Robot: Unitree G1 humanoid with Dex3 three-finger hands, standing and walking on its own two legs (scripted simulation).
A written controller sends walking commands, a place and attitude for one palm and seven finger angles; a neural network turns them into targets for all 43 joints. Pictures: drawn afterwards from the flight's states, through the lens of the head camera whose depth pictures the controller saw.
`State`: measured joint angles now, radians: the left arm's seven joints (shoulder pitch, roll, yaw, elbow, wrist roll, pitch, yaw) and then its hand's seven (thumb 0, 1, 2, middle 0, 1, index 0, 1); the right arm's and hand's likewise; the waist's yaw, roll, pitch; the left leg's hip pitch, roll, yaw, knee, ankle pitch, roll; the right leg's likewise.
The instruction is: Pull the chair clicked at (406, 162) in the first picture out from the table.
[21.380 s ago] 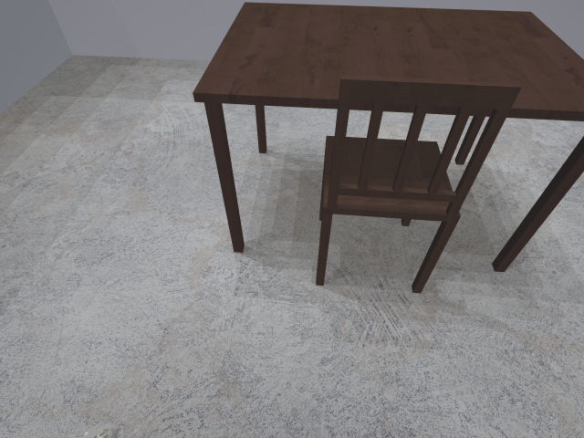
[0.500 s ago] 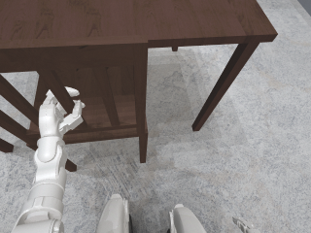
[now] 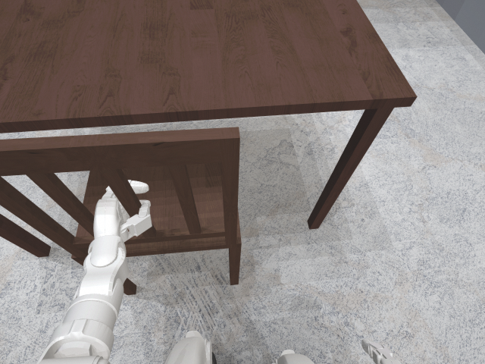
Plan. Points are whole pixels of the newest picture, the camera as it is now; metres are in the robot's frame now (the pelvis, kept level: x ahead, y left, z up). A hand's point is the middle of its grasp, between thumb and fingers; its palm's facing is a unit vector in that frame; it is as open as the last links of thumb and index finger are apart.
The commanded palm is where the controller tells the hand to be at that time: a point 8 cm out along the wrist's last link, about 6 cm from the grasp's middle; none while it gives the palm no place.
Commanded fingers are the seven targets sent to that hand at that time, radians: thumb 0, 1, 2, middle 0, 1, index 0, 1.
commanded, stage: step backward, pulling the chair out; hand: left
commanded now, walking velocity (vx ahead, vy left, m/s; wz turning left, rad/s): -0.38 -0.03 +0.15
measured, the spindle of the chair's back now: (133, 206) +0.40 +0.21 -0.04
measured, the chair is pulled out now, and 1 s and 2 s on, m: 0.05 0.20 0.33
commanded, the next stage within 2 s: none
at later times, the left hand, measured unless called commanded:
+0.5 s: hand (164, 270) +0.27 +0.13 -0.03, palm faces +0.08 -0.99 -0.15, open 5.3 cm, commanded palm +0.27 +0.18 -0.03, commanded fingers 0.00 0.90 0.90 -0.50 -1.45 -0.50 -1.45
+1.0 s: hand (166, 293) +0.24 +0.12 -0.03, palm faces +0.00 -0.98 -0.17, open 5.5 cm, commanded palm +0.23 +0.17 -0.02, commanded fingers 0.00 0.90 0.90 -0.50 -1.45 -0.50 -1.45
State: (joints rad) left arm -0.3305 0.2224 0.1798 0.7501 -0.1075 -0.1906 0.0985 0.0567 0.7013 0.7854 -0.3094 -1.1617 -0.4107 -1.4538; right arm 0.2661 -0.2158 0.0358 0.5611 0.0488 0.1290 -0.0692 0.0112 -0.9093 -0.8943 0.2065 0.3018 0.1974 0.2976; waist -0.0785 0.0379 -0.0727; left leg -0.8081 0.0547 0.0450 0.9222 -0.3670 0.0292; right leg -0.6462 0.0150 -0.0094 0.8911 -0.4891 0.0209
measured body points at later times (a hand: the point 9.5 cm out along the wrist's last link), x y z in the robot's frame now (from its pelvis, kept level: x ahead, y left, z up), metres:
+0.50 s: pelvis -0.07 -0.02 +0.03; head +0.02 -0.03 +0.47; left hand +0.26 +0.18 -0.02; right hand +0.02 -0.27 -0.11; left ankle +0.04 +0.10 -0.69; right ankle -0.04 -0.14 -0.69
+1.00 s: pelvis -0.11 -0.01 +0.03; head -0.04 -0.01 +0.47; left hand +0.23 +0.17 -0.02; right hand +0.02 -0.25 -0.10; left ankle +0.05 +0.10 -0.69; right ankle -0.08 -0.16 -0.68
